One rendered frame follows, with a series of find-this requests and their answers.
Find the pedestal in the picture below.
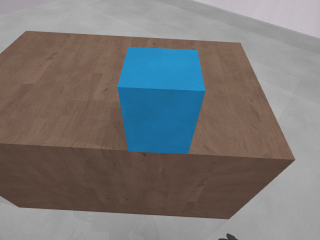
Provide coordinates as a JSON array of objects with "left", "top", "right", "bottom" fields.
[{"left": 0, "top": 31, "right": 295, "bottom": 220}]

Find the carton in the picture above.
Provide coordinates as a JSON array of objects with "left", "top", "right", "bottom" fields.
[{"left": 117, "top": 47, "right": 206, "bottom": 154}]

